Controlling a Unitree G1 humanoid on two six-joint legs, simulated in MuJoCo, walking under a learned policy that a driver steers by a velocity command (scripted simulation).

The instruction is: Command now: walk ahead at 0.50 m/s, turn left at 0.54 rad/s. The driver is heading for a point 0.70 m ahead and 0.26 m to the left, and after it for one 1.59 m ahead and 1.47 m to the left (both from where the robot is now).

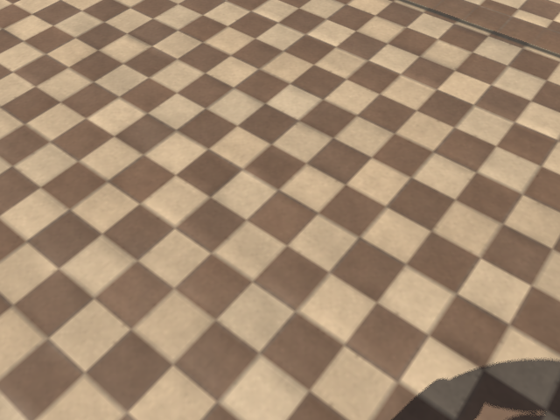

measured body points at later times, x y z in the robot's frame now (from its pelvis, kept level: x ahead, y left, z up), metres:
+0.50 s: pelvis +0.26 +0.07 +0.00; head +0.28 +0.10 +0.45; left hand +0.35 +0.35 -0.12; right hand +0.33 -0.20 -0.12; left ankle +0.20 +0.09 -0.74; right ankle +0.43 -0.08 -0.67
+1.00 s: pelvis +0.44 +0.08 -0.01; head +0.48 +0.10 +0.44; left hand +0.38 +0.37 -0.12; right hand +0.70 -0.08 -0.13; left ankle +0.37 +0.19 -0.67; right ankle +0.56 +0.04 -0.74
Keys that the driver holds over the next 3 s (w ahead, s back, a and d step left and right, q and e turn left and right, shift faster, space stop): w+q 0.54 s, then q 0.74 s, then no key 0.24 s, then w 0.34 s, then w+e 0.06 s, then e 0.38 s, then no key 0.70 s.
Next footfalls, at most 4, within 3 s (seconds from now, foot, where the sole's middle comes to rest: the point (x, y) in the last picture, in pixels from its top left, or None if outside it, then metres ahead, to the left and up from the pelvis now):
0.18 left None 0.24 0.10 -0.78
0.72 right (279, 373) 0.59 0.06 -0.78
1.18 left None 0.41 0.21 -0.78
1.64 right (279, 405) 0.52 0.06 -0.78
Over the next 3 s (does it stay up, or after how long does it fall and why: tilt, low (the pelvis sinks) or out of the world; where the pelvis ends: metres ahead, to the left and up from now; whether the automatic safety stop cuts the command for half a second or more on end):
stays up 0.53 0.29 0.00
